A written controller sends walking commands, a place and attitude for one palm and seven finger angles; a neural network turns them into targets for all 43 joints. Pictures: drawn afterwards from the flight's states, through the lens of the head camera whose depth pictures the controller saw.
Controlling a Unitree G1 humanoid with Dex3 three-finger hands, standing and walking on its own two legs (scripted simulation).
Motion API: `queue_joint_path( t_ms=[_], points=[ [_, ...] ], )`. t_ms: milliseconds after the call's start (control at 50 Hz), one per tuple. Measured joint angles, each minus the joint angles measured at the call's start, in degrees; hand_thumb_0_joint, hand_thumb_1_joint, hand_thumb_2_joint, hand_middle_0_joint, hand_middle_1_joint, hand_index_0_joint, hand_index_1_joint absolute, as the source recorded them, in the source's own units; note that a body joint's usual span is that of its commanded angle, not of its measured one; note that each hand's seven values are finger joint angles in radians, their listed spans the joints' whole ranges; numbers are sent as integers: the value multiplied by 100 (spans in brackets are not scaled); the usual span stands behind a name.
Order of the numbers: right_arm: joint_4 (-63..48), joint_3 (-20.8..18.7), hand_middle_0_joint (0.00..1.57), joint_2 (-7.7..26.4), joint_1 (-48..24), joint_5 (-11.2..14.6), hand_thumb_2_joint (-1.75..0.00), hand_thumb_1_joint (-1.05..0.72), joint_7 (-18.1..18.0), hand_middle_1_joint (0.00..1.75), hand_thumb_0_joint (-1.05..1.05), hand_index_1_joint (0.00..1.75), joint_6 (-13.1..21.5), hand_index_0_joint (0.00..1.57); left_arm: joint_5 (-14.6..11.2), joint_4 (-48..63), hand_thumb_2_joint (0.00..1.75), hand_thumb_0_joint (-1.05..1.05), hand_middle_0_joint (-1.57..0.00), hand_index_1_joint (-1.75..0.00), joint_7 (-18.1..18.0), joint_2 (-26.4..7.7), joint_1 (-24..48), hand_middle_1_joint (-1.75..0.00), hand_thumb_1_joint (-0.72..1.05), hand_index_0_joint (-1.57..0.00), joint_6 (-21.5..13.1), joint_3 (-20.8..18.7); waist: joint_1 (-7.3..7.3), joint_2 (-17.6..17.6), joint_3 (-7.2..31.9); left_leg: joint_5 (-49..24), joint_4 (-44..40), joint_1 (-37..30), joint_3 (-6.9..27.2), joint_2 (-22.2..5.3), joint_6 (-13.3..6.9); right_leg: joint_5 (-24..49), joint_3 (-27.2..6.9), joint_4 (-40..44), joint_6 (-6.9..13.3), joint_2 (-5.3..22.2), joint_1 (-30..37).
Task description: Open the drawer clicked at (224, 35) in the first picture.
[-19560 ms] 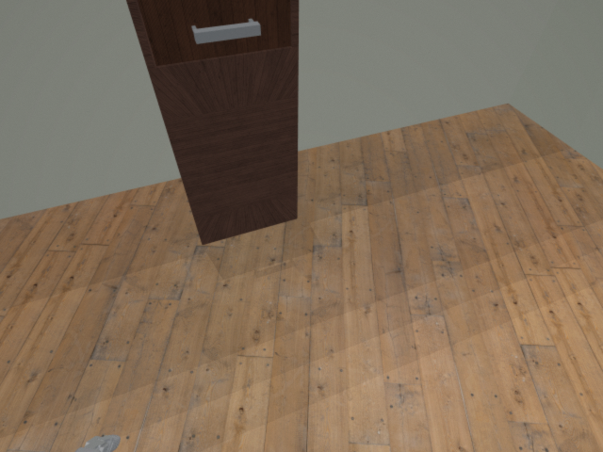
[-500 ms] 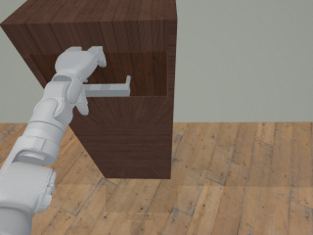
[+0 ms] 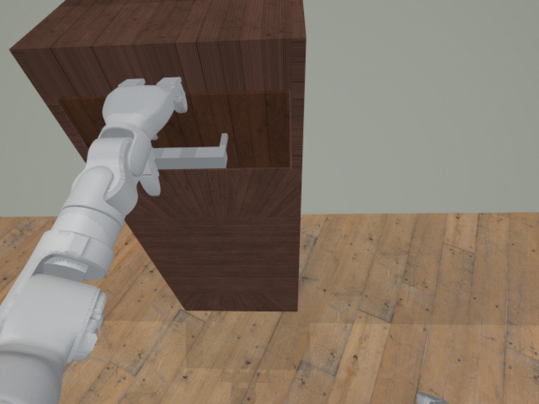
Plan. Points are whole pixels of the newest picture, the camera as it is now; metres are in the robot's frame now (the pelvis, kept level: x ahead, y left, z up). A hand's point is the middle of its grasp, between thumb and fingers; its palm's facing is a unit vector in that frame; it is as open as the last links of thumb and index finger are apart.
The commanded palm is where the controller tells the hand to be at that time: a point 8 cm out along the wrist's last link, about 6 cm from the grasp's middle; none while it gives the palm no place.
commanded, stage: move the hooked fingers above the handle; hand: left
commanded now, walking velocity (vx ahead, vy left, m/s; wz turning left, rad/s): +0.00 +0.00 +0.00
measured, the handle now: (179, 149) +0.51 +0.18 +0.10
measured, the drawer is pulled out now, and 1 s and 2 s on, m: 0.00 0.00 0.00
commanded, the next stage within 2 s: lower the fingers behind the handle in 1.50 s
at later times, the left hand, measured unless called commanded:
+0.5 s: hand (147, 142) +0.46 +0.20 +0.16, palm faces +0.00 +0.00 -1.00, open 13.8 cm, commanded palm +0.44 +0.19 +0.22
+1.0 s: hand (157, 150) +0.45 +0.19 +0.15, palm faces -0.05 -0.01 -1.00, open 13.8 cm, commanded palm +0.44 +0.19 +0.22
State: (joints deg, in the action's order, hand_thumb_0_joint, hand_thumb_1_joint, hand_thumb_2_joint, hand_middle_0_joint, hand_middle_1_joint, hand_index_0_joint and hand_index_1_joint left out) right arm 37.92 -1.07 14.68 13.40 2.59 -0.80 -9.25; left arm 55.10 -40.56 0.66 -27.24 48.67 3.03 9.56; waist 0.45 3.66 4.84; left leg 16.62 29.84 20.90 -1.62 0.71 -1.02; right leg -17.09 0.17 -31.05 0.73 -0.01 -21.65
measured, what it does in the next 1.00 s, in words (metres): stands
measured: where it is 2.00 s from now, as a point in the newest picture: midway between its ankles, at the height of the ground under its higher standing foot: outside the picture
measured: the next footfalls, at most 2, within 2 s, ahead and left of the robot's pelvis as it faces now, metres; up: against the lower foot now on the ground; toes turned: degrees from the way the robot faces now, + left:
none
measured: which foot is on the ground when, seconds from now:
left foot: down 0.00-1.00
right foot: down 0.00-1.00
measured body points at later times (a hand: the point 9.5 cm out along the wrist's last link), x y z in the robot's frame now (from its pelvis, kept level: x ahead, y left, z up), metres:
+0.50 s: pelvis +0.00 -0.01 +0.00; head +0.03 -0.04 +0.45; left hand +0.45 +0.20 +0.21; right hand +0.10 -0.27 -0.14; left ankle -0.02 +0.11 -0.73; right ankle -0.02 -0.11 -0.73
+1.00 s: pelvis +0.00 +0.00 +0.00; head +0.03 -0.03 +0.45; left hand +0.45 +0.19 +0.20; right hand +0.11 -0.26 -0.13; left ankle -0.02 +0.11 -0.73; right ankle -0.02 -0.11 -0.73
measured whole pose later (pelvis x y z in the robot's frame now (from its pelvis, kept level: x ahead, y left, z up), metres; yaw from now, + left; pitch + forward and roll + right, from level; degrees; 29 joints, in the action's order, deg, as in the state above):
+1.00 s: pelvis +0.00 +0.00 +0.00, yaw +1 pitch +7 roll +0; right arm 37.0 -0.8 15.2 14.4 3.1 -2.1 -9.1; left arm 53.3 -39.0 6.1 -28.0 47.6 0.8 11.6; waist 0.3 3.3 4.2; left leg 16.5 29.8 20.4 -0.9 0.8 -0.9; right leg -17.2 0.9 -30.8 0.9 0.1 -20.8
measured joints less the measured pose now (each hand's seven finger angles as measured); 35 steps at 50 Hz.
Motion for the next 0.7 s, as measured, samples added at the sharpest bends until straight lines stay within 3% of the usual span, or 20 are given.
queue_joint_path(
  t_ms=[80,160,300,400,520,600,700],
  points=[
    [23,26,20,21,34,31,-90,-90,-20,30,0,30,-34,20,-40,-134,30,0,-32,-120,183,42,145,-120,-49,-32,190,160,13,3,-8,-17,-23,-34,35,9,7,-4,34,9,9,9,41],
    [-14,15,20,45,68,23,-90,-90,-60,30,0,30,-24,20,-85,-37,30,0,-32,-120,339,129,111,-120,-49,-32,47,248,36,8,-33,-20,-22,-49,42,7,15,-10,42,-4,19,8,51],
    [-25,36,20,51,35,-20,-90,-90,-116,30,0,30,23,20,35,-203,30,0,-32,-120,66,63,7,-120,-49,-32,-355,-197,129,-16,-35,-19,-46,-37,-51,-50,45,6,-50,-27,46,-52,-24],
    [-14,-6,20,78,112,4,-90,-90,-91,30,0,30,23,20,94,-288,30,0,-32,-120,-21,-189,-31,-120,-48,-32,-133,-354,114,6,-21,-31,-86,-46,-64,-82,65,25,-63,13,66,-85,-22],
    [-8,-49,20,153,202,64,-90,-90,-124,30,1,30,-12,20,-110,127,30,0,-32,-120,373,-265,-238,-120,-48,-32,12,-79,31,14,-57,-33,-108,-128,32,-69,66,18,32,87,71,-71,120],
    [8,-70,20,164,134,52,-90,-90,-152,30,1,30,30,20,-210,418,30,0,-32,-120,468,-117,-333,-120,-49,-32,-246,111,-10,-14,-88,-21,-71,-135,86,-49,62,3,85,85,68,-50,163],
    [22,-40,20,107,-60,2,-90,-90,-123,30,1,30,88,20,-131,313,30,0,-33,-120,157,20,-236,-120,-49,-32,-498,-4,11,-43,-59,-13,-44,-100,52,-46,55,4,51,50,58,-47,111]
  ],
)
